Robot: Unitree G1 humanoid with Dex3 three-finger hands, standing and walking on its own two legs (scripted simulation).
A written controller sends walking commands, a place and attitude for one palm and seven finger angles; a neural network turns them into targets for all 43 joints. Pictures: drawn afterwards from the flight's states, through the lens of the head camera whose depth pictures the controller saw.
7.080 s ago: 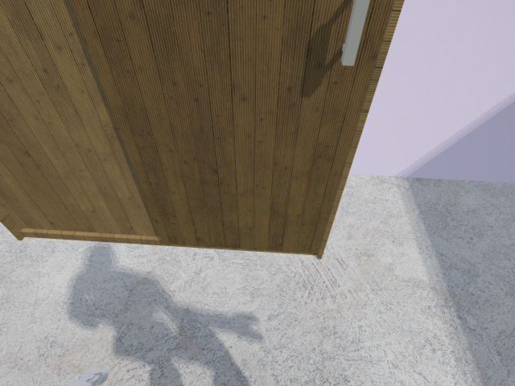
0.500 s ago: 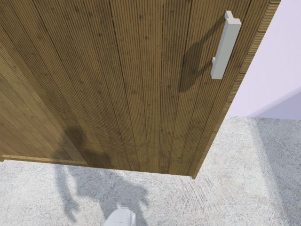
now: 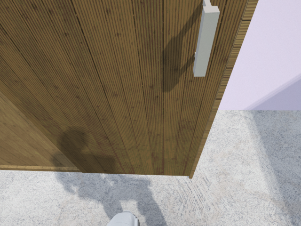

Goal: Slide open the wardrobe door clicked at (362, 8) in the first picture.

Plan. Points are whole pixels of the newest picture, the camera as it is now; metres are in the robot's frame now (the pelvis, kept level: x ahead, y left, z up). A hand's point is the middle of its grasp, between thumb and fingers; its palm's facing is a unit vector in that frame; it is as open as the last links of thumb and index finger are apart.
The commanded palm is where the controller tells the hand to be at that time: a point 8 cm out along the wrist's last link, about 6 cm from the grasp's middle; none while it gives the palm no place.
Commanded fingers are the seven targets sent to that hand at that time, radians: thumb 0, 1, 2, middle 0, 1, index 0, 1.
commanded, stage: come to a stop and stand still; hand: right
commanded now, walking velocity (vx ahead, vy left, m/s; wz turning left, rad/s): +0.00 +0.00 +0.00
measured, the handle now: (202, 39) +0.45 -0.09 +0.26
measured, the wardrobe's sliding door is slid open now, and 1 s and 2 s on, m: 0.00 0.00 0.00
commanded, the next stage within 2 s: look again from close up in 0.98 s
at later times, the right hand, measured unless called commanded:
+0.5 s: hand out of the picture -0.03 -0.19 -0.15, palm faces +0.01 +0.98 -0.18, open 7.3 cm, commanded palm none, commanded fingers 0.00 -0.90 -0.90 0.20 0.30 0.20 0.30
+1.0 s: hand out of the picture -0.05 -0.20 -0.15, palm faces +0.01 +0.98 -0.21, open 7.3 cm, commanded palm none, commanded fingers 0.00 -0.90 -0.90 0.20 0.30 0.20 0.30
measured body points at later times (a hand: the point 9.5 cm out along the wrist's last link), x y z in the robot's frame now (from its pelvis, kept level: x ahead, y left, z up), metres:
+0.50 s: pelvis -0.03 -0.02 +0.03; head -0.03 -0.02 +0.48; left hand -0.01 +0.21 -0.13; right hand -0.03 -0.24 -0.13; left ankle -0.04 +0.10 -0.72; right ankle +0.01 -0.10 -0.72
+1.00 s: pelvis -0.04 -0.03 +0.02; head -0.04 -0.02 +0.47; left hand -0.05 +0.18 -0.15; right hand -0.04 -0.25 -0.14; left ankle -0.04 +0.10 -0.72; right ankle +0.01 -0.10 -0.72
